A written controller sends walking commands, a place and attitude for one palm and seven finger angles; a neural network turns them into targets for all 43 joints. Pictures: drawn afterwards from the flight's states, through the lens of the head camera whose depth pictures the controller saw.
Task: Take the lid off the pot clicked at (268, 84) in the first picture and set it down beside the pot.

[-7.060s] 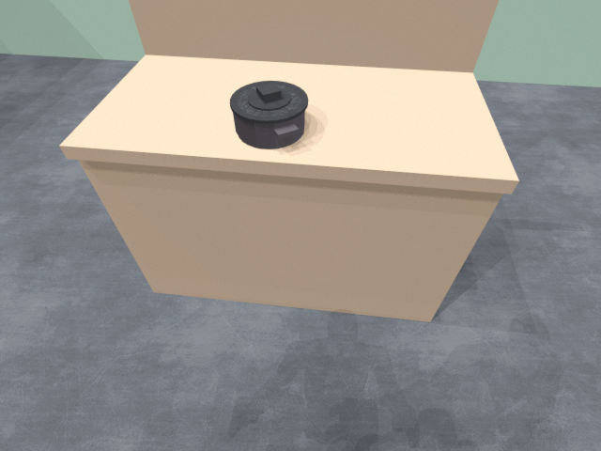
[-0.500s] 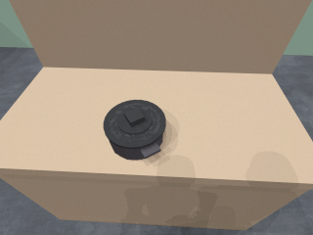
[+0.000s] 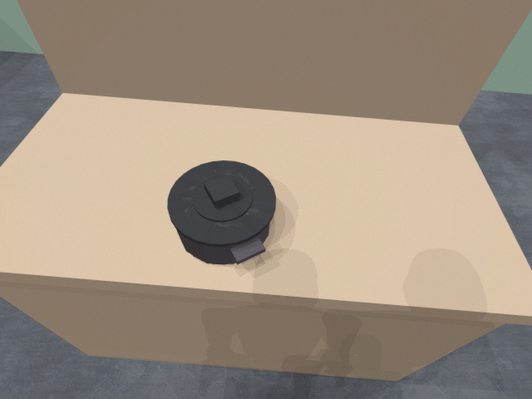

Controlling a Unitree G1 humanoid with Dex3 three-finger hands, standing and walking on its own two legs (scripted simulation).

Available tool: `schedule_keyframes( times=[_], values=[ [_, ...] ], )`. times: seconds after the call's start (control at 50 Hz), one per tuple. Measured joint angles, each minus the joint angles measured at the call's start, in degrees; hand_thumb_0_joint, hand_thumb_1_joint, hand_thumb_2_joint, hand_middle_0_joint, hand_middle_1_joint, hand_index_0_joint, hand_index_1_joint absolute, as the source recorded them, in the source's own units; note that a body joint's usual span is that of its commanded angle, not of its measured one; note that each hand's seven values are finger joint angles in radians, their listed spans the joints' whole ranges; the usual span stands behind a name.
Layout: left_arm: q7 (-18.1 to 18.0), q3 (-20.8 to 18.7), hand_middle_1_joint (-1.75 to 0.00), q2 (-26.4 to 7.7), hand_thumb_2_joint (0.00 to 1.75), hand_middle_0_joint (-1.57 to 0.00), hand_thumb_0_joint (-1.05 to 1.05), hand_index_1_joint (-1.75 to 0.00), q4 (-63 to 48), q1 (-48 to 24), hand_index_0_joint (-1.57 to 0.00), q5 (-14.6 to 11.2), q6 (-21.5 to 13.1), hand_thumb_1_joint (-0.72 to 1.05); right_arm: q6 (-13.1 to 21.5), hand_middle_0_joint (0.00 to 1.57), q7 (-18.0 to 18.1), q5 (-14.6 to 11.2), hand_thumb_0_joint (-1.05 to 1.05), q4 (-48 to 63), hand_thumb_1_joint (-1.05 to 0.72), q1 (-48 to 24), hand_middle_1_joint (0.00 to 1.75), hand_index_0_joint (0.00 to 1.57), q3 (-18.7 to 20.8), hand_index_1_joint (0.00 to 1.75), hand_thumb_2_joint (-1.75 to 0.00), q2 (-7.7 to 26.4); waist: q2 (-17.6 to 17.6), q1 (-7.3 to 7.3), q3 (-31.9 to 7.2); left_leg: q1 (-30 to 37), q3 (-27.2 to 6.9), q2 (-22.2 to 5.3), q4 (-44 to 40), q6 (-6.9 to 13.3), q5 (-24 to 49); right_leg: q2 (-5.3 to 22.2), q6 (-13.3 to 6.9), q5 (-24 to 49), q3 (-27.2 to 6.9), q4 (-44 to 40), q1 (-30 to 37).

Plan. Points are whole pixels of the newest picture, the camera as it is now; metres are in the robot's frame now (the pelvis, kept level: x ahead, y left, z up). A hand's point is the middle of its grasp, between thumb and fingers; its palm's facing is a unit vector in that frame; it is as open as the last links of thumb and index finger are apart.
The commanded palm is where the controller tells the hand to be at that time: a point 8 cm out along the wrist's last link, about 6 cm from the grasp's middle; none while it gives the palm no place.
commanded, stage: look again from close up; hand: left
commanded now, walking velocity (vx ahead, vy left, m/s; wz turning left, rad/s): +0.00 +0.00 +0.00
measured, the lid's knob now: (221, 190) +0.42 +0.11 +0.06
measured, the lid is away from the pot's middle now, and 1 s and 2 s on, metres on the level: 0.00 0.00 0.00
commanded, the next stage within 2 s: lift the closed hand beside the body in 0.10 s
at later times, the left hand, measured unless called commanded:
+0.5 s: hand out of the picture +0.13 +0.16 -0.06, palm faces +0.13 -0.96 -0.24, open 5.6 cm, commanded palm +0.07 +0.22 -0.03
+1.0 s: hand out of the picture +0.08 +0.20 +0.00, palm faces +0.26 -0.89 -0.37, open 3.1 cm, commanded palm +0.03 +0.24 +0.03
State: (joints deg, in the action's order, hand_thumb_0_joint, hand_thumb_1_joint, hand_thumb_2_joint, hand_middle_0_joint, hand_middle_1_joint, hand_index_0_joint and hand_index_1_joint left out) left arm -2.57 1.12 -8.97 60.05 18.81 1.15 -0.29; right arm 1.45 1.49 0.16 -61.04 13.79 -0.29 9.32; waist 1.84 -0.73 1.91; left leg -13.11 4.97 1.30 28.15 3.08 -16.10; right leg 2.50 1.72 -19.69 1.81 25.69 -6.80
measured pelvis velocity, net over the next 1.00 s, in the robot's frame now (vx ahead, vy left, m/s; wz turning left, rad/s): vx -0.04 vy -0.04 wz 0.03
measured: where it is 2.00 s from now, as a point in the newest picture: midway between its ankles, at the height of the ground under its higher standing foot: outside the picture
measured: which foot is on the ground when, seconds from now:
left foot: down 0.00-1.00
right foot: down 0.00-1.00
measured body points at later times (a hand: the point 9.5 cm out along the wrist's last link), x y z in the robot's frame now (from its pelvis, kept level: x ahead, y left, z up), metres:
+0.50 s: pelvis -0.03 -0.01 +0.00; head -0.04 -0.03 +0.45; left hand +0.11 +0.21 -0.04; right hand +0.15 -0.24 -0.09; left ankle -0.01 +0.08 -0.74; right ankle -0.07 -0.14 -0.74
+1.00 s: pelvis -0.04 -0.04 +0.00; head -0.04 -0.05 +0.45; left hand +0.06 +0.25 +0.02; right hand +0.14 -0.25 -0.09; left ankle -0.01 +0.08 -0.74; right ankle -0.07 -0.14 -0.74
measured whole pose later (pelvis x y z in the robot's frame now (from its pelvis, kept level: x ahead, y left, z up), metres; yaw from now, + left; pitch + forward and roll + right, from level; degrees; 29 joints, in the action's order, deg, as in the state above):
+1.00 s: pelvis -0.04 -0.04 +0.00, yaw +2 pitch -3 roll +0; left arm -3.6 -7.2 -14.8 -2.4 36.1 -1.5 -2.5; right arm 5.9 4.4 -1.0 -36.1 13.0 -1.2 11.5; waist -3.0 -2.4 1.6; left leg -11.7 1.9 -1.2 26.8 0.4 -12.0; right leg -0.3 -1.2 -16.9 4.6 24.7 -4.8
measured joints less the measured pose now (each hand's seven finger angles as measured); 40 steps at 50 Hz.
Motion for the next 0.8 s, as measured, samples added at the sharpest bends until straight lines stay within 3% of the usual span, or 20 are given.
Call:
schedule_keyframes(
  times=[0.22, 0.26, 0.3, 0.36, 0.42, 0.48, 0.56, 0.64, 0.8],
  values=[
    [-0.32, 0.37, -0.3, 0.5, 0.9, -0.2, 0.0, -0.3, 1.47, 0.91, -0.2, 0.18, -0.69, 0.91, -0.13, 0.2, 0.02, -0.21, 0.01, -1.12, -0.94, -0.01, 0.3, 0.2, -0.23, 0.3, -0.9, -0.05, -0.06, -0.09, 0.33, -0.18, -0.3, -0.56, -0.3, -0.35, 0.51, -0.6, -0.21, 0.94, 0.27, -1.43, 0.4],
    [-2.13, 2.25, -0.31, -0.82, 0.9, -0.21, 0.02, -0.31, -14.57, 4.77, -0.21, -1.83, 3.7, 0.93, 3.17, 0.2, -0.16, -2.42, 0.01, 3.77, -0.94, 2.85, 0.3, 0.2, -0.43, 0.3, -0.9, 0.27, -0.19, -0.78, 1.15, -0.45, -0.58, -0.31, 0.2, -0.52, 0.45, -0.37, -0.42, 0.65, 0.56, -0.28, -0.06],
    [-4.85, 2.15, -0.33, -3.54, 0.9, -0.23, 0.05, -0.33, -29.41, 7.31, -0.23, -2.76, 4.51, 0.96, 8.01, 0.2, 0.65, -3.94, 0.01, 7.09, -0.93, 4.88, 0.3, 0.2, -0.79, 0.3, -0.9, 0.63, -0.5, -1.4, 0.61, -0.5, -1.06, 0.28, 0.04, -0.66, 0.81, 0.16, -0.89, -0.01, 1.08, 1.04, -0.5],
    [-6.76, 1.71, -0.39, -4.22, 0.9, -0.29, 0.05, -0.39, -40.88, 5.94, -0.29, -2.1, 4.85, 0.97, 11.07, 0.2, 0.21, -3.64, 0.01, 10.37, -0.93, 4.03, 0.3, 0.2, -0.9, 0.3, -0.9, 2.47, -2.8, -0.59, -1.35, 0.4, -1.96, 1.09, -1.05, -0.3, 1.87, 0.83, -0.68, 0.24, 2.05, 0.46, 0.61],
    [-5.32, 1.17, -0.48, -1.5, 0.9, -0.36, 0.04, -0.48, -41.85, 3.06, -0.36, 0.03, 3.2, 0.96, 9.65, 0.2, -1.4, -2.25, 0.01, 14.49, -0.92, 0.25, 0.3, 0.2, 0.02, 0.3, -0.9, 3.57, -5.11, 0.81, -4.42, -1.04, -1.77, 0.94, -0.64, -0.1, 2.37, 0.77, -0.21, 0.64, 1.86, 1.11, -1.06],
    [-1.8, -1.51, -0.6, 0.87, 0.9, -0.47, 0.02, -0.59, -43.23, 4.53, -0.47, -0.36, 1.89, 0.94, 6.17, 0.2, -1.82, -2.0, 0.01, 19.02, -0.92, -4.13, 0.3, 0.2, 0.71, 0.3, -0.9, 2.34, -4.67, 1.6, -5.31, -1.91, -0.99, 0.04, -0.32, -0.67, 2.73, 0.02, -0.7, 0.86, 0.96, 2.33, -2.77],
    [-0.17, -3.04, -0.77, -0.86, 0.9, -0.63, 0.01, -0.77, -51.62, 10.74, -0.63, -2.01, 0.66, 0.92, 4.78, 0.2, -0.39, -1.98, 0.01, 26.6, -0.91, -5.08, 0.3, 0.2, 0.29, 0.3, -0.9, 1.83, -2.2, 0.02, -3.9, -1.37, -1.54, -1.04, -0.33, -1.66, 3.32, -1.13, -1.75, 1.26, 1.43, 2.29, -2.1],
    [-1.1, -4.15, -0.95, -3.36, 0.9, -0.8, 0.01, -0.95, -54.39, 11.46, -0.8, -2.36, -0.34, 0.91, 4.31, 0.2, 1.23, -1.56, 0.01, 29.67, -0.91, -4.63, 0.3, 0.22, -0.09, 0.31, -0.9, 3.75, -2.07, -2.05, -1.96, -1.63, -3.34, -1.77, 0.33, -2.27, 3.85, -2.07, -2.48, 2.11, 3.18, 1.21, -1.0],
    [-1.13, -5.6, -1.3, -4.76, 0.9, -1.12, 0.01, -1.3, -58.36, 14.22, -1.12, -3.0, -0.99, 0.9, 4.23, 0.2, 2.71, -1.19, 0.01, 28.55, -0.91, -2.54, 0.3, 0.21, -0.85, 0.31, -0.9, 3.8, -3.89, -2.3, -0.52, -0.81, -3.98, -2.42, -0.16, -2.69, 4.48, -2.86, -3.02, 3.09, 3.72, -0.22, 0.31]
  ],
)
